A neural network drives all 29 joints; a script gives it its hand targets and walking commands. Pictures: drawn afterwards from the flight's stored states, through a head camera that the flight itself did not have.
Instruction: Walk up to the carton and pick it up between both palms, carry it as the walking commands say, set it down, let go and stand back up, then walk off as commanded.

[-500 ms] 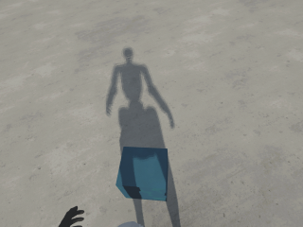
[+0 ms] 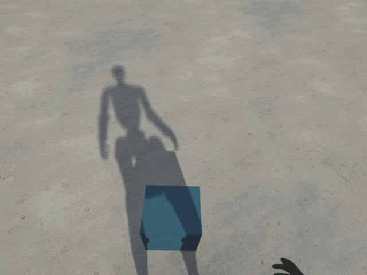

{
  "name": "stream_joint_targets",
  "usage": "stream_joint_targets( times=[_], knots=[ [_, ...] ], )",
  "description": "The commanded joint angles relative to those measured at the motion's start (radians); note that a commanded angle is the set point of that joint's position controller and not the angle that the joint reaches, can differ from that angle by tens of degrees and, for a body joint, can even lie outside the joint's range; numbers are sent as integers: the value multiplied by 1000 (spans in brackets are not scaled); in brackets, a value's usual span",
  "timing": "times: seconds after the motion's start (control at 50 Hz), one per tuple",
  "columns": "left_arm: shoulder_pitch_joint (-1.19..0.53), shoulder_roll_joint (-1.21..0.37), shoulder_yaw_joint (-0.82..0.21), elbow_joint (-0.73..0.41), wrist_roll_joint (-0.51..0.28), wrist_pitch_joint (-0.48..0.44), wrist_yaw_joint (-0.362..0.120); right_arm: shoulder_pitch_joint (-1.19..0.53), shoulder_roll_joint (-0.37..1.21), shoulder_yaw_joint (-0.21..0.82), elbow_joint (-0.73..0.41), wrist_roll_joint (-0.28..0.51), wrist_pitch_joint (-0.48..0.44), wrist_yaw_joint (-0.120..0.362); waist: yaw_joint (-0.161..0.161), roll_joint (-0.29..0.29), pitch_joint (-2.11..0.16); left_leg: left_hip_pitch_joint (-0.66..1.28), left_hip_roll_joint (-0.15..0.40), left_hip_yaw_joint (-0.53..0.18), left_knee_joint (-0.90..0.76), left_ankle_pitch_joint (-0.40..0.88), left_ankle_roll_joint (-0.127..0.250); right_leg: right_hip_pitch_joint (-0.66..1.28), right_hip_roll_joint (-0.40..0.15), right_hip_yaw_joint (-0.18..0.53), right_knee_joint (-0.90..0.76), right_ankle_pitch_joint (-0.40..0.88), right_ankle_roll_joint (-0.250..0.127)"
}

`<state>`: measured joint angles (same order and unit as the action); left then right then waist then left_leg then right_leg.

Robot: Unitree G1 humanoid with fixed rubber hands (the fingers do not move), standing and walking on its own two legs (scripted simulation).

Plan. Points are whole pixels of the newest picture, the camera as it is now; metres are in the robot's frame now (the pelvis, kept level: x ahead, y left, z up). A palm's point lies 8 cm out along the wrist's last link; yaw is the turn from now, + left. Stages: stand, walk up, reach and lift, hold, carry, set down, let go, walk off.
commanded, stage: stand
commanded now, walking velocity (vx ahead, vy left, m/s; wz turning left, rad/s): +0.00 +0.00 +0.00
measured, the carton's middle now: (171, 219) +0.47 +0.04 -0.64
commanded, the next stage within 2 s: walk off in 0.36 s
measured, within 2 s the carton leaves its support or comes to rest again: neither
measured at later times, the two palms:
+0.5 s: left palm out of the picture +0.03 +0.24 -0.13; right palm out of the picture +0.01 -0.24 -0.13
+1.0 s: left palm out of the picture -0.09 +0.43 -0.16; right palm (224, 253) +0.20 -0.09 -0.13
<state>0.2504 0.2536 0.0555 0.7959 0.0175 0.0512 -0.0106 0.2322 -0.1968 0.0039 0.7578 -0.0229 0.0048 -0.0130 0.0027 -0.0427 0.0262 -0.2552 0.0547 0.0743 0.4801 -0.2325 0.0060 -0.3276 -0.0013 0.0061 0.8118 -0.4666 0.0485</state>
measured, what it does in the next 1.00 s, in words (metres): steps to the left, turning left: right foot, then left foot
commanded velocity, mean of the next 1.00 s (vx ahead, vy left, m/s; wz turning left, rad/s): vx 0.00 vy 0.14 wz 0.48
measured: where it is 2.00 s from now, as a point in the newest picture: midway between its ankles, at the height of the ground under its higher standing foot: outside the picture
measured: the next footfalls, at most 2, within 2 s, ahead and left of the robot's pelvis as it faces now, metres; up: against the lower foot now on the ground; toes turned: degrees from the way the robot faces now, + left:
right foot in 0.10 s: +0.01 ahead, -0.11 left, +0.00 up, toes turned -1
left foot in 0.96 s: +0.03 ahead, +0.28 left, +0.00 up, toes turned +24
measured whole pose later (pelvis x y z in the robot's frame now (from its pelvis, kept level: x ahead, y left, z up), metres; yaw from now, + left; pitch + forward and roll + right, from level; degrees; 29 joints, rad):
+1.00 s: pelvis -0.01 +0.13 -0.03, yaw +17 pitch +1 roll +1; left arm 0.25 0.33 0.12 0.98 0.02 0.03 0.06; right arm 0.09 -0.28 -0.09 0.82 -0.03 0.05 0.07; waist 0.01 -0.05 0.09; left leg -0.41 0.04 0.10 0.68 -0.34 0.02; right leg -0.34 -0.30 -0.10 0.96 -0.58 0.12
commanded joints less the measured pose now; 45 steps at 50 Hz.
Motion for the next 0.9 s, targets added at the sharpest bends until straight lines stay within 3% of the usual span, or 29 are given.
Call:
stream_joint_targets(
  times=[0.0, 0.04, 0.06, 0.08, 0.1, 0.12, 0.16, 0.22, 0.3, 0.52, 0.56, 0.58, 0.6, 0.62, 0.64, 0.66, 0.7, 0.74, 0.8, 0.88],
  knots=[
    [6, 39, 6, -32, -4, -7, 6, 53, -176, -49, -13, 1, -2, -8, -21, 258, -41, 104, 197, -188, -118, 340, 148, 10, 7, -31, -143, 3, -7],
    [37, 32, 3, -6, -7, -14, 13, 41, -178, -52, -3, 6, 5, -8, -3, 232, -48, 93, 195, -193, -85, 355, 141, 101, 16, -47, -330, 124, -29],
    [53, 30, -1, 7, -3, -23, 17, 40, -170, -51, 3, 11, 7, -7, 13, 196, -47, 48, 190, -185, -68, 341, 112, 194, -2, -25, -477, 276, -40],
    [54, 60, 0, 10, 11, -37, 24, 47, -149, -45, 4, 17, 2, -2, 11, 143, -60, -15, 170, -173, -53, 277, 59, 286, -68, 45, -521, 349, -44],
    [16, 129, 11, 5, 17, -46, 28, 65, -99, -36, -9, 26, -5, 6, -35, -23, -65, -61, 83, -89, -20, 149, 12, 291, -184, 158, -499, 427, -73],
    [-13, 104, 9, 17, -4, -46, 23, 46, -80, -28, 3, 24, -1, 3, -30, -79, -39, 58, 37, -51, -65, 31, -2, 135, -194, 151, -502, 369, -108],
    [-48, 38, -11, 33, -6, -51, 23, 27, -116, -40, 32, 10, 2, 5, -22, -51, 16, 106, 39, -58, -81, 88, -7, 84, -137, 111, -524, 258, -87],
    [-1, 43, -13, 83, -6, -56, 36, 61, -125, -45, 77, 6, -8, 6, -20, -30, 16, 99, 68, -79, -102, 155, 5, 144, -94, 68, -508, 302, -70],
    [15, 43, -11, 131, -8, -59, 39, 65, -111, -40, 129, 11, -13, 0, -12, 33, 23, 77, 65, -81, -123, 142, 2, 178, -94, 64, -503, 313, -77],
    [38, 15, -23, 252, -10, -63, 46, 94, -86, -30, 251, 13, -12, -12, -17, 53, 36, 102, 67, -86, -132, 143, 7, 172, -88, 58, -521, 337, -83],
    [2, 90, 1, 206, 8, -72, 53, 76, -125, -50, 260, 26, 1, -21, 11, 71, 42, 15, 39, -70, -33, 170, -6, 188, -168, 71, -485, 357, -75],
    [32, 137, 19, 204, 11, -70, 60, 56, -132, -59, 248, 27, 11, -21, 33, 23, 36, -61, 8, -46, 62, 135, -10, 206, -232, 124, -490, 350, -103],
    [65, 168, 35, 209, 14, -64, 69, 34, -121, -64, 228, 23, 23, -17, 54, -51, 50, -174, -22, -8, 176, 3, -20, 229, -330, 193, -506, 364, -154],
    [92, 170, 41, 206, 18, -59, 80, -9, -117, -73, 201, 11, 38, -10, 87, -128, 59, -284, -24, -6, 425, -261, -32, 219, -453, 260, -535, 442, -240],
    [121, 154, 42, 203, 21, -60, 90, -49, -108, -83, 184, -5, 52, -2, 100, -69, 70, -347, 19, -67, 605, -296, -38, 198, -518, 261, -546, 559, -291],
    [94, 148, 43, 195, 18, -60, 98, -41, -96, -90, 174, -6, 60, 3, 70, -22, 63, -360, 49, -108, 675, -258, -44, 189, -510, 207, -540, 592, -277],
    [32, 144, 47, 178, 16, -62, 106, -38, -101, -101, 141, -4, 61, 22, 28, -58, 60, -384, 76, -116, 619, -175, -65, 215, -436, 86, -512, 573, -196],
    [51, 137, 55, 175, 20, -63, 104, -60, -88, -102, 115, -8, 69, 52, 42, -113, 45, -373, 61, -65, 545, -140, -92, 248, -403, 2, -472, 676, -174],
    [65, 188, 89, 173, 21, -62, 105, -113, -68, -92, 57, 1, 80, 99, 54, -156, 21, -293, 68, -14, 394, -124, -82, 236, -405, -78, -429, 718, -152],
    [25, 233, 107, 162, 9, -51, 91, -87, -92, -102, 33, 4, 78, 102, 18, -186, -9, -97, 13, 84, 224, -93, -48, 148, -420, -152, -357, 648, -91]
  ],
)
